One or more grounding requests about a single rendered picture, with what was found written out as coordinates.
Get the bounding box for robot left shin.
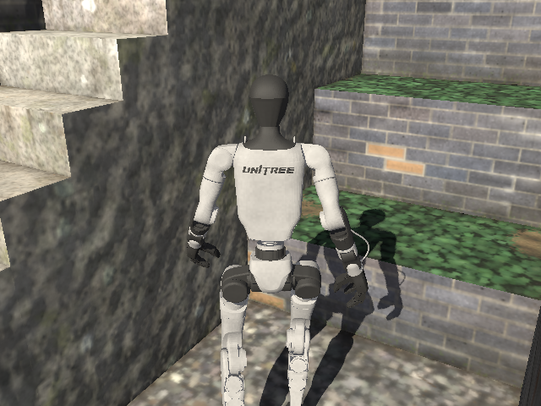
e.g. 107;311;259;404
221;349;244;406

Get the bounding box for robot left hand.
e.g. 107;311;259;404
186;241;220;268

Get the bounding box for robot right forearm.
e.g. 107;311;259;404
330;206;363;277

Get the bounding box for robot right hand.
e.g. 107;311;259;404
333;270;369;308

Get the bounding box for robot left thigh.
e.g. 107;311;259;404
220;265;251;376

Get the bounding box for robot right upper arm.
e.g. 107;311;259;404
301;143;345;231

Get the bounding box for robot left forearm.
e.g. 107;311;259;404
187;201;210;249

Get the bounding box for robot left upper arm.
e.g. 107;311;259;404
194;144;238;225

